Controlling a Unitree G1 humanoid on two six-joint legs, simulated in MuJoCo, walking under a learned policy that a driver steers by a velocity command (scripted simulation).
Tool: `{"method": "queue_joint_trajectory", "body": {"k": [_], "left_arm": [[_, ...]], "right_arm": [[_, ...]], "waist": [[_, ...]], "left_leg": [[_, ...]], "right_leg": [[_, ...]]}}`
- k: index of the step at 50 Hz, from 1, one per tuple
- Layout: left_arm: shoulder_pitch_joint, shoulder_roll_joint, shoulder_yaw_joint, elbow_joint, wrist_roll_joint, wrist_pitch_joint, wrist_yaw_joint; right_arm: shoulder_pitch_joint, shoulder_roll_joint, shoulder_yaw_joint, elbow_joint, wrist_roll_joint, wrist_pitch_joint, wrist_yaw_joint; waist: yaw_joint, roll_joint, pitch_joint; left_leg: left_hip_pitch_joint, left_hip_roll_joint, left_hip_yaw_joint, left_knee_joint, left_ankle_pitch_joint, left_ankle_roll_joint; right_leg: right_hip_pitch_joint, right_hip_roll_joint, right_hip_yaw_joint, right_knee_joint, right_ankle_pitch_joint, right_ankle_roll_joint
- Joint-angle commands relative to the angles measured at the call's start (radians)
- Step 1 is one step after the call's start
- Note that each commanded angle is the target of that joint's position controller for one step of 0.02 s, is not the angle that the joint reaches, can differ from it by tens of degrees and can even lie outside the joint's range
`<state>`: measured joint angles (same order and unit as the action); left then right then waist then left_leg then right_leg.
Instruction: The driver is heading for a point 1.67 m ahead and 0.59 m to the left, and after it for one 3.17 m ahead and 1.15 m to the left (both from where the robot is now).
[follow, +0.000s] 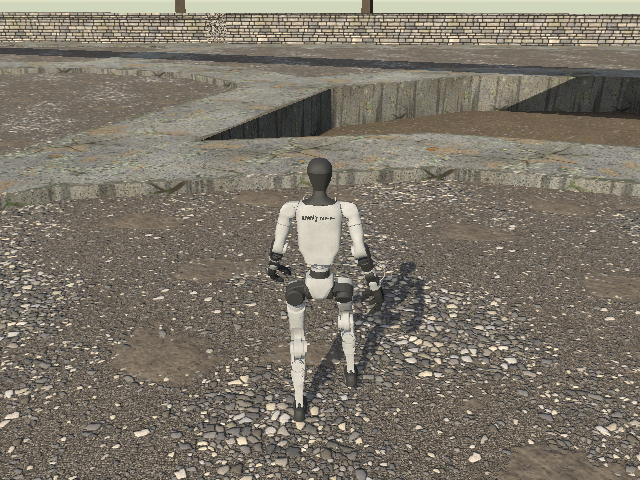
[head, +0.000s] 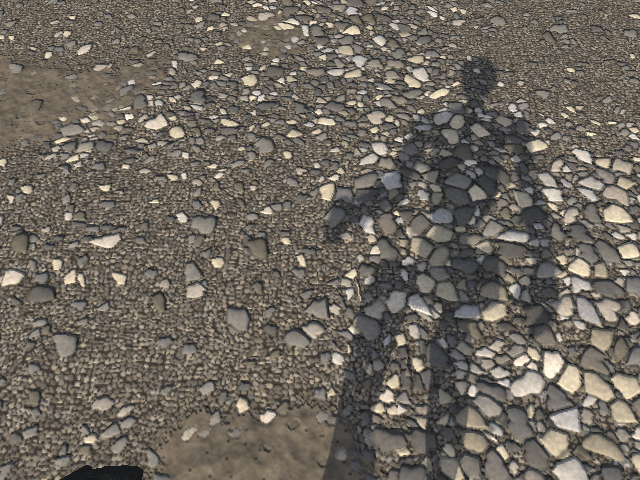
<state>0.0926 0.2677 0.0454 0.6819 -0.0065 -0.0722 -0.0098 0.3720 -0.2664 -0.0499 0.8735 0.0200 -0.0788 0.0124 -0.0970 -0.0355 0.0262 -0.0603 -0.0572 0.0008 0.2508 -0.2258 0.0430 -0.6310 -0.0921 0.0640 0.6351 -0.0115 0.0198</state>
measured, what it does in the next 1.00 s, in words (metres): walks ahead, turning left: right foot, then left foot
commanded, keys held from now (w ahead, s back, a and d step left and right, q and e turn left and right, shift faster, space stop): w+q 0.82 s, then w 0.18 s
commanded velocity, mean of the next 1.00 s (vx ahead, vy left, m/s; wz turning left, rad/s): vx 0.50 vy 0.00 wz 0.47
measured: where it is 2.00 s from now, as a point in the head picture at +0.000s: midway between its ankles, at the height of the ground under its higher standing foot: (128, 263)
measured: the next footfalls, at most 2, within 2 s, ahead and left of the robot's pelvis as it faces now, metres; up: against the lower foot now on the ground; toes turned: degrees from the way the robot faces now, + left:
right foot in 0.12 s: +0.25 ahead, -0.15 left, +0.00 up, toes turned +5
left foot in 0.64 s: +0.46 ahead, +0.17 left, +0.00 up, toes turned +24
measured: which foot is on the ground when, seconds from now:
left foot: down 0.00-0.12, up 0.14-0.62, down 0.64-1.00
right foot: up 0.00-0.10, down 0.12-0.64, up 0.66-1.00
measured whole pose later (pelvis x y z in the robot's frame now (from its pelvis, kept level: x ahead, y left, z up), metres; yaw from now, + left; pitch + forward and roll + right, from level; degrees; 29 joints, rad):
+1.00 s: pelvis +0.51 +0.12 +0.00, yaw +31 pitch +2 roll +0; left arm 0.06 0.29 0.05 0.73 0.00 -0.09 -0.02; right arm 0.33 -0.28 -0.06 0.73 0.01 -0.05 0.00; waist -0.07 -0.04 0.03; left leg -0.10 -0.10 -0.10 0.33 -0.25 0.08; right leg -0.64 -0.08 0.07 0.61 0.08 0.05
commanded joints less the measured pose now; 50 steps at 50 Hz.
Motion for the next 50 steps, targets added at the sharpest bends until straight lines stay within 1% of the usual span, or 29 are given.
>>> {"method": "queue_joint_trajectory", "body": {"k": [1, 4, 5, 6, 7, 8, 9, 10, 11, 12, 14, 17, 21, 24, 27, 29, 30, 31, 32, 33, 34, 35, 36, 37, 38, 39, 42, 46, 50], "left_arm": [[-0.112, 0.060, 0.013, -0.094, -0.008, -0.028, -0.014], [-0.067, 0.103, 0.030, -0.088, -0.010, -0.042, -0.018], [0.019, 0.130, 0.046, -0.063, -0.007, -0.044, -0.013], [0.153, 0.177, 0.067, -0.035, 0.006, -0.046, -0.004], [0.328, 0.256, 0.085, -0.018, 0.018, -0.039, 0.009], [0.336, 0.287, 0.089, 0.000, 0.023, -0.026, 0.000], [0.299, 0.181, 0.065, -0.010, 0.012, -0.024, -0.002], [0.249, 0.134, 0.049, -0.010, 0.005, -0.025, 0.000], [0.190, 0.113, 0.040, -0.008, 0.010, -0.027, -0.002], [0.146, 0.088, 0.034, -0.002, 0.013, -0.028, -0.005], [0.107, 0.082, 0.037, 0.012, 0.019, -0.039, -0.003], [0.107, 0.111, 0.051, 0.039, 0.018, -0.050, 0.004], [0.121, 0.147, 0.063, 0.065, 0.017, -0.041, 0.016], [0.163, 0.175, 0.072, 0.088, 0.005, -0.029, 0.021], [0.194, 0.200, 0.082, 0.111, -0.012, -0.010, 0.021], [0.186, 0.228, 0.090, 0.114, -0.021, 0.004, 0.024], [0.178, 0.242, 0.094, 0.112, -0.026, 0.012, 0.026], [0.163, 0.239, 0.091, 0.109, -0.032, 0.021, 0.028], [0.181, 0.206, 0.076, 0.100, -0.014, 0.017, 0.032], [0.275, 0.054, 0.027, 0.039, 0.035, -0.004, 0.021], [0.196, 0.106, 0.025, 0.029, 0.003, -0.044, 0.008], [0.085, 0.170, 0.042, -0.001, -0.040, -0.064, 0.001], [0.066, 0.156, 0.035, -0.007, -0.033, -0.075, 0.005], [0.070, 0.158, 0.039, 0.007, -0.004, -0.076, 0.013], [0.092, 0.169, 0.047, 0.014, 0.009, -0.067, 0.015], [0.103, 0.168, 0.050, 0.015, 0.013, -0.054, 0.013], [0.086, 0.122, 0.039, 0.009, 0.023, -0.028, 0.014], [-0.043, 0.074, 0.015, -0.013, 0.018, -0.029, 0.000], [-0.148, 0.090, 0.014, -0.043, 0.000, -0.041, -0.018]], "right_arm": [[0.017, -0.180, -0.041, -0.043, 0.010, 0.002, -0.010], [0.009, -0.199, -0.050, -0.039, 0.010, 0.017, -0.020], [0.000, -0.191, -0.046, -0.042, 0.008, 0.020, -0.021], [-0.006, -0.151, -0.032, -0.052, -0.001, 0.017, -0.019], [-0.006, -0.074, -0.005, -0.089, -0.034, 0.014, -0.020], [0.128, -0.026, 0.008, -0.110, 0.005, -0.004, -0.017], [0.072, -0.140, -0.019, -0.088, 0.026, -0.004, -0.020], [-0.013, -0.170, -0.032, -0.106, 0.026, -0.002, -0.019], [-0.043, -0.152, -0.032, -0.107, 0.018, 0.004, -0.021], [-0.060, -0.140, -0.036, -0.114, 0.008, 0.013, -0.020], [-0.048, -0.100, -0.034, -0.120, 0.013, 0.034, -0.013], [-0.095, -0.075, -0.030, -0.154, 0.005, 0.053, -0.010], [-0.189, -0.058, -0.020, -0.187, 0.003, 0.047, 0.012], [-0.293, -0.053, -0.013, -0.228, 0.001, 0.044, 0.030], [-0.351, -0.070, -0.017, -0.267, 0.001, 0.048, 0.043], [-0.327, -0.097, -0.031, -0.280, -0.002, 0.052, 0.047], [-0.262, -0.122, -0.046, -0.271, -0.001, 0.056, 0.045], [-0.119, -0.163, -0.073, -0.235, 0.002, 0.058, 0.039], [0.057, -0.240, -0.111, -0.188, 0.006, 0.067, 0.021], [0.039, -0.371, -0.130, -0.189, 0.017, 0.063, 0.010], [0.067, -0.308, -0.106, -0.234, 0.006, 0.045, 0.016], [0.039, -0.242, -0.086, -0.221, -0.004, 0.029, 0.022], [-0.012, -0.215, -0.078, -0.222, -0.002, 0.020, 0.021], [-0.086, -0.177, -0.066, -0.233, -0.002, 0.019, 0.018], [-0.133, -0.151, -0.055, -0.252, -0.014, 0.018, 0.013], [-0.152, -0.147, -0.053, -0.263, -0.020, 0.019, 0.010], [-0.134, -0.170, -0.059, -0.251, -0.013, 0.013, -0.007], [-0.078, -0.166, -0.055, -0.215, -0.008, 0.013, -0.022], [-0.003, -0.177, -0.055, -0.171, -0.003, 0.013, -0.019]], "waist": [[0.014, 0.107, 0.016], [0.067, 0.133, -0.005], [0.118, 0.128, -0.050], [0.182, 0.105, -0.153], [0.240, -0.058, -0.323], [0.165, -0.346, -0.416], [0.192, -0.184, -0.295], [0.192, -0.118, -0.175], [0.161, -0.054, -0.119], [0.136, -0.059, -0.068], [0.099, -0.083, -0.038], [0.088, -0.038, -0.008], [0.114, -0.017, 0.016], [0.153, -0.002, 0.045], [0.160, -0.009, 0.062], [0.127, -0.035, 0.026], [0.085, -0.048, -0.022], [0.001, -0.033, -0.095], [-0.074, 0.030, -0.188], [0.047, 0.328, -0.250], [-0.015, 0.221, -0.419], [-0.038, 0.147, -0.280], [0.000, 0.097, -0.189], [0.046, 0.058, -0.126], [0.086, 0.077, -0.105], [0.105, 0.086, -0.095], [0.114, 0.070, -0.066], [0.054, 0.100, -0.031], [0.005, 0.111, 0.009]], "left_leg": [[-0.057, 0.250, -0.178, -0.048, 0.239, 0.152], [-0.018, 0.277, -0.231, 0.041, 0.256, 0.120], [-0.040, 0.246, -0.212, 0.131, 0.340, 0.098], [-0.124, 0.188, -0.173, 0.317, 0.331, 0.064], [-0.315, 0.097, -0.097, 0.645, 0.023, 0.018], [-0.617, 0.014, -0.089, 0.907, -0.390, -0.014], [-0.709, 0.077, -0.143, 1.013, -0.340, -0.019], [-0.734, 0.110, -0.125, 1.017, -0.242, -0.016], [-0.691, 0.145, -0.111, 0.993, -0.166, -0.024], [-0.667, 0.168, -0.111, 0.949, -0.118, -0.029], [-0.599, 0.194, -0.104, 0.917, -0.067, -0.039], [-0.639, 0.204, -0.106, 0.841, 0.011, -0.058], [-0.621, 0.192, -0.067, 0.611, 0.208, -0.055], [-0.603, 0.175, -0.016, 0.482, 0.250, -0.035], [-0.611, 0.157, 0.018, 0.414, 0.172, 0.002], [-0.528, 0.104, 0.071, 0.397, 0.070, 0.040], [-0.428, 0.061, 0.104, 0.393, 0.025, 0.064], [-0.232, 0.010, 0.126, 0.334, 0.065, 0.097], [0.075, 0.035, 0.023, 0.313, 0.100, 0.142], [0.409, 0.307, -0.530, 0.240, -0.017, 0.324], [0.480, 0.398, -0.852, 0.062, -0.196, 0.392], [0.402, 0.376, -0.722, 0.029, -0.144, 0.331], [0.265, 0.335, -0.603, 0.035, -0.069, 0.297], [0.120, 0.296, -0.500, 0.035, 0.042, 0.268], [0.013, 0.268, -0.435, 0.018, 0.141, 0.257], [-0.047, 0.251, -0.410, -0.003, 0.188, 0.257], [-0.142, 0.221, -0.310, -0.031, 0.313, 0.259], [-0.180, 0.159, -0.197, -0.037, 0.257, 0.191], [-0.111, 0.204, -0.238, -0.018, 0.161, 0.179]], "right_leg": [[0.098, 0.053, -0.027, -0.097, 0.055, 0.003], [0.210, 0.066, -0.021, -0.167, -0.027, -0.028], [0.346, 0.077, -0.036, -0.200, -0.039, -0.052], [0.569, 0.019, 0.002, -0.174, -0.030, -0.092], [0.849, -0.195, 0.217, -0.138, -0.016, -0.149], [1.027, -0.358, 0.635, -0.273, -0.251, -0.288], [0.936, -0.315, 0.597, -0.319, -0.390, -0.258], [0.817, -0.278, 0.432, -0.333, -0.356, -0.222], [0.701, -0.234, 0.330, -0.362, -0.258, -0.205], [0.617, -0.201, 0.247, -0.395, -0.187, -0.201], [0.519, -0.176, 0.135, -0.454, -0.095, -0.201], [0.500, -0.187, 0.027, -0.495, 0.019, -0.219], [0.523, -0.159, -0.121, -0.509, 0.066, -0.198], [0.571, -0.173, -0.183, -0.504, 0.069, -0.182], [0.669, -0.203, -0.216, -0.454, 0.137, -0.158], [0.712, -0.206, -0.249, -0.342, 0.415, -0.136], [0.714, -0.197, -0.267, -0.227, 0.578, -0.123], [0.663, -0.163, -0.300, -0.033, 0.640, -0.095], [0.456, -0.124, -0.308, 0.247, 0.441, -0.049], [-0.019, 0.065, -0.257, 0.624, -0.487, 0.024], [-0.136, 0.117, 0.002, 0.758, -0.606, 0.014], [-0.224, 0.069, 0.024, 0.755, -0.509, -0.012], [-0.206, 0.027, 0.019, 0.676, -0.422, -0.029], [-0.137, -0.007, 0.020, 0.587, -0.366, -0.025], [-0.055, -0.029, 0.029, 0.531, -0.327, -0.021], [-0.009, -0.031, 0.027, 0.497, -0.309, -0.012], [0.015, -0.016, -0.005, 0.358, -0.222, 0.030], [0.076, 0.018, -0.028, 0.056, 0.077, 0.044], [0.084, 0.041, -0.024, -0.078, 0.145, 0.019]]}}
